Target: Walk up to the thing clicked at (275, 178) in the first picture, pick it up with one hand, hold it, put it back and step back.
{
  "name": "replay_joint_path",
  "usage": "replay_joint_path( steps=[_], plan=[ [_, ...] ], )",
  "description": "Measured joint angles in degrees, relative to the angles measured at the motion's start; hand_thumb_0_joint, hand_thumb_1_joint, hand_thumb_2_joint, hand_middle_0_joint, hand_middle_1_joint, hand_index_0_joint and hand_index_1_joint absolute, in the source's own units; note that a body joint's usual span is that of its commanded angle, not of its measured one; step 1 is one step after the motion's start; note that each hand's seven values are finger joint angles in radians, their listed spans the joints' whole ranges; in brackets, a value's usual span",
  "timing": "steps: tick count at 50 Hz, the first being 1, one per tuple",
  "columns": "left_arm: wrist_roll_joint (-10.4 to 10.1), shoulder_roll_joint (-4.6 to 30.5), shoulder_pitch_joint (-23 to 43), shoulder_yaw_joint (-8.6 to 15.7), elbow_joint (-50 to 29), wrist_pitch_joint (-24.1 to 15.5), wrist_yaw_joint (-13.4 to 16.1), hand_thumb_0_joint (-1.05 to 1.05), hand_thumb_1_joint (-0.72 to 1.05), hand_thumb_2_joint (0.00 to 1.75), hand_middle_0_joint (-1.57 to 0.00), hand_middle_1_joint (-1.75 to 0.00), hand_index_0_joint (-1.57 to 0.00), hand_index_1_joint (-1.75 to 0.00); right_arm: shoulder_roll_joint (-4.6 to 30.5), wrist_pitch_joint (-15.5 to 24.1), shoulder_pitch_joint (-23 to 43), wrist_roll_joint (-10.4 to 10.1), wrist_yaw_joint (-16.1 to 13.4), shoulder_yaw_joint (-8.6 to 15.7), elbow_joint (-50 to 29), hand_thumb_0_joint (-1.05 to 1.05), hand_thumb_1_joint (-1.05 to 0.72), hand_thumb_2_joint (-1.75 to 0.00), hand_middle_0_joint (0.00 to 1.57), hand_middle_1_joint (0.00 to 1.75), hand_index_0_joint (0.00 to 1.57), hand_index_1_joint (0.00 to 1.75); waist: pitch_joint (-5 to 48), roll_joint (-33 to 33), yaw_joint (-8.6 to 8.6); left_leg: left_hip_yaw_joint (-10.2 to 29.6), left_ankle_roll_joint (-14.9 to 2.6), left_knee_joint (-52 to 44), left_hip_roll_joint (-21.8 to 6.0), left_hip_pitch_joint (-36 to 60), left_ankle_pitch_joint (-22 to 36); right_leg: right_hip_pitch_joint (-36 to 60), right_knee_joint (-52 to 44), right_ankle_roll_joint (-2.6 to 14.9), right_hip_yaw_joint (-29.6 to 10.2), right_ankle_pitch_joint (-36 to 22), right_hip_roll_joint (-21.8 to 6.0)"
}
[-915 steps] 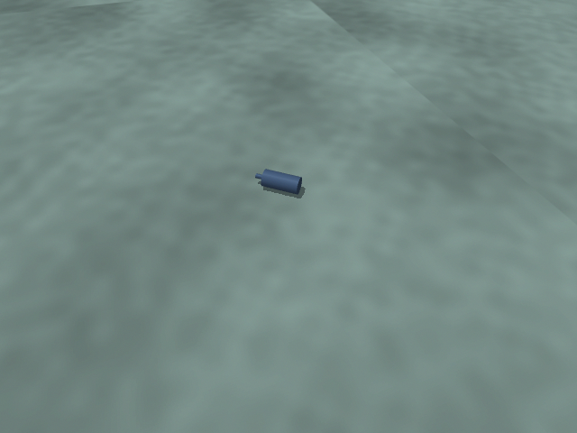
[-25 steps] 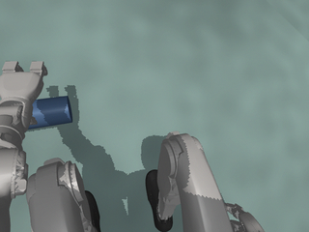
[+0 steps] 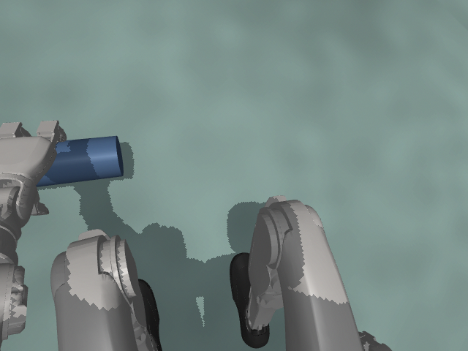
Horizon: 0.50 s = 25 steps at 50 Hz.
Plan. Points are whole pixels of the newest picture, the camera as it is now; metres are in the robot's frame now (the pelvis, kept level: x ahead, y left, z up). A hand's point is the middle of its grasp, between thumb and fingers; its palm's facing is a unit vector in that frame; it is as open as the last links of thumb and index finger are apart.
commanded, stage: approach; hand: left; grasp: from above
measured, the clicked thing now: (60, 162) +0.48 +0.26 -0.29
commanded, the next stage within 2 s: rest palm in 0.02 s
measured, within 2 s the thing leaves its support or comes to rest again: neither
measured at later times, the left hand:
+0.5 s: hand (55, 161) +0.46 +0.25 -0.21, palm faces -0.55 -0.06 -0.83, open 14.2 cm
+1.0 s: hand (62, 162) +0.47 +0.25 -0.26, palm faces -0.49 -0.08 -0.87, open 14.0 cm
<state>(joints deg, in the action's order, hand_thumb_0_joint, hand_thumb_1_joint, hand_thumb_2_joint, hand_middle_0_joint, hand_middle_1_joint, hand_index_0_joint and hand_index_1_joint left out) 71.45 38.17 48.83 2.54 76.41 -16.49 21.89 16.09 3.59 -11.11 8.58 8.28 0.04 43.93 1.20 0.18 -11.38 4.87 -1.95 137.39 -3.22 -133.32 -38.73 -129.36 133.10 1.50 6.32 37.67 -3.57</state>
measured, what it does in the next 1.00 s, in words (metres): stands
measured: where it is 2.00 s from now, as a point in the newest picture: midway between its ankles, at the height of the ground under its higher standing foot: (201, 330)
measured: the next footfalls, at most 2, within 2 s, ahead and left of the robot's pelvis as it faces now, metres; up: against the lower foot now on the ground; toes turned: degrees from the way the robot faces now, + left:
none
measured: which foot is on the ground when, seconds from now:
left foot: down 0.00-1.00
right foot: down 0.00-1.00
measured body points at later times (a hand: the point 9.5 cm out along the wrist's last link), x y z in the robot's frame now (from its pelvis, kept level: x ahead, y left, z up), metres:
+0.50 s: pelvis +0.00 +0.00 -0.01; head +0.26 +0.06 +0.35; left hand +0.49 +0.25 -0.16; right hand +0.03 -0.27 -0.11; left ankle +0.08 +0.12 -0.30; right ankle +0.10 -0.11 -0.30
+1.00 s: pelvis +0.01 +0.00 -0.03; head +0.29 +0.07 +0.32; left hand +0.49 +0.25 -0.21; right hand +0.02 -0.27 -0.12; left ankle +0.08 +0.12 -0.30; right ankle +0.10 -0.11 -0.30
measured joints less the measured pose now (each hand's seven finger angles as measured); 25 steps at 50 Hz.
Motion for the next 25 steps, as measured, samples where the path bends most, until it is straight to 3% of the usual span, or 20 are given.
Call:
replay_joint_path(
  steps=[4,9,12,18,22,25],
  plan=[
    [2.27,-0.85,2.18,-1.99,1.98,0.04,3.45,-0.01,-0.51,1.01,-0.09,-1.08,-0.1,-1.06,0.48,0.83,2.27,0.53,-0.38,0.88,0.74,0.0,-0.92,-0.9,0.2,0.3,0.2,0.3,1.58,1.04,0.2,-0.65,-0.37,0.34,0.2,-0.27,-0.19,-0.15,0.52,-0.38,-0.62,0.48,-0.2],
    [4.49,-1.12,8.16,-2.91,8.21,3.25,5.83,-0.01,-0.5,1.05,-0.1,-1.08,-0.1,-1.07,0.8,2.13,5.51,1.11,-0.42,0.28,0.48,0.0,-0.92,-0.9,0.2,0.3,0.2,0.3,2.94,1.33,-1.64,-0.94,-0.75,0.51,0.21,-0.42,-0.6,-0.2,0.61,-0.81,-0.91,0.9,-0.16],
    [4.91,-0.73,11.7,-2.43,11.55,5.43,5.61,-0.01,-0.51,1.05,-0.09,-1.06,-0.09,-1.06,0.79,2.52,6.37,1.0,-0.21,-0.71,-0.49,0.0,-0.92,-0.9,0.2,0.3,0.2,0.3,3.11,0.95,-3.07,-0.9,-0.88,0.46,0.17,-0.58,-0.78,-0.3,0.44,-0.95,-0.87,0.99,-0.07],
    [3.46,0.89,13.99,-0.2,15.05,7.64,2.65,0.0,-0.52,1.04,-0.08,-1.02,-0.08,-1.03,0.57,2.19,5.12,0.54,0.64,-2.51,-2.66,0.0,-0.92,-0.9,0.2,0.3,0.2,0.3,1.5,-0.09,-5.27,-0.43,-0.84,0.7,0.03,-0.68,-1.04,-0.4,0.41,-0.88,-0.46,0.99,0.16],
    [2.75,2.26,11.24,2.03,14.17,6.15,0.77,0.0,-0.53,1.03,-0.08,-1.01,-0.07,-1.02,0.44,1.35,2.95,0.47,1.05,-3.4,-3.2,0.0,-0.92,-0.9,0.2,0.3,0.2,0.3,-0.61,-0.25,-5.77,0.13,-0.62,1.34,-0.12,-0.84,-1.08,-0.6,0.83,-0.69,0.0,0.76,0.36],
    [2.76,3.2,9.46,2.6,13.48,3.75,1.09,0.0,-0.54,1.03,-0.08,-1.01,-0.07,-1.01,0.29,0.81,1.28,0.97,1.2,-4.16,-2.6,0.0,-0.92,-0.9,0.2,0.3,0.2,0.3,-1.94,0.23,-5.57,0.66,-0.35,2.1,-0.18,-1.35,-0.99,-1.11,1.42,-0.45,0.43,0.48,0.46]
  ],
)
